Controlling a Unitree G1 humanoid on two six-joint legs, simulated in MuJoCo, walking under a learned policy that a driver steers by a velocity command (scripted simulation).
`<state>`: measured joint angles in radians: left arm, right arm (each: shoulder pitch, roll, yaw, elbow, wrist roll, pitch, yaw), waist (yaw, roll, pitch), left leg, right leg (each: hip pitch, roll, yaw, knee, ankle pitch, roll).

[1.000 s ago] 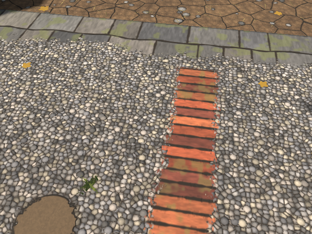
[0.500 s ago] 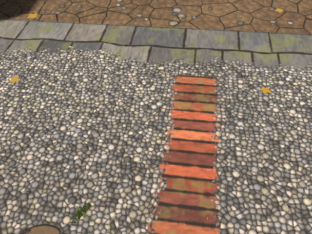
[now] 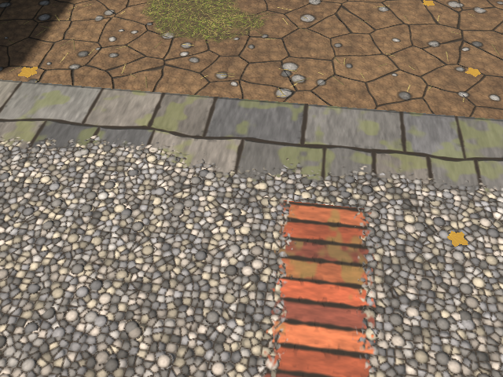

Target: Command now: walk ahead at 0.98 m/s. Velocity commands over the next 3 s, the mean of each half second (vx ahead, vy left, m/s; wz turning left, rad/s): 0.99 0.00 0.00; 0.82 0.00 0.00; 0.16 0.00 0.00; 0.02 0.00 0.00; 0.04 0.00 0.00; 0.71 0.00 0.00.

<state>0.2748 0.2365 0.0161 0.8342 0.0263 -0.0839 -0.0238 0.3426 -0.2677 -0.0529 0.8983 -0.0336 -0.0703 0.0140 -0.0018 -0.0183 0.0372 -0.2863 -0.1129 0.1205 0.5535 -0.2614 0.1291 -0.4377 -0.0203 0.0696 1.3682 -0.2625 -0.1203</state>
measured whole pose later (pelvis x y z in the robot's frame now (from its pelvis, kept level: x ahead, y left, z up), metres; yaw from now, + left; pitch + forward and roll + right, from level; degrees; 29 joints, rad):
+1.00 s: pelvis +0.94 +0.00 +0.02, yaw +1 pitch +0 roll +1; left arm 0.15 0.26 0.03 0.85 0.03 -0.07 -0.01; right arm 0.36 -0.26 -0.03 0.98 -0.01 -0.11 0.01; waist -0.03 -0.02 0.10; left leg -0.18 -0.07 0.09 0.36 -0.18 0.09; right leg -0.58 -0.03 0.04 1.06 -0.30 -0.04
